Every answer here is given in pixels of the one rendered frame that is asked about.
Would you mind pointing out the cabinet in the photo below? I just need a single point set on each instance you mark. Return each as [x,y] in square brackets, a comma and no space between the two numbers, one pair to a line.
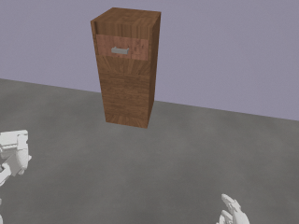
[128,85]

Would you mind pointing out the handle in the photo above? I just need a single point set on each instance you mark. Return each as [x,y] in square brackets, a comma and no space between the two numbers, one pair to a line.
[120,51]

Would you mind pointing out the drawer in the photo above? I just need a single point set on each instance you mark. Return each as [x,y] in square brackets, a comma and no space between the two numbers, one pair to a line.
[138,48]

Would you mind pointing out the robot left hand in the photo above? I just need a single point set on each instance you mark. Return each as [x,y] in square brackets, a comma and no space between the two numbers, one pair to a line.
[13,147]

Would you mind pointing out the robot right hand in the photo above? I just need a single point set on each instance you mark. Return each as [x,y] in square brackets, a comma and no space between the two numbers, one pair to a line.
[238,217]

